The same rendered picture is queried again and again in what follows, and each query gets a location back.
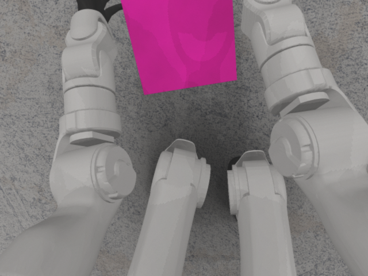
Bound robot left forearm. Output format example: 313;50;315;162
49;9;122;185

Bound robot right forearm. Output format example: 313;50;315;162
241;0;361;118

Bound left robot upper arm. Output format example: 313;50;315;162
0;143;136;276

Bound carton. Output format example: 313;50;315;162
121;0;237;95

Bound robot left hand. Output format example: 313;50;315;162
76;0;123;23

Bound left robot shin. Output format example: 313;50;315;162
150;139;198;193

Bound right robot upper arm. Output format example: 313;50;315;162
269;106;368;276

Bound robot right thigh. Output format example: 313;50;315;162
227;160;297;276

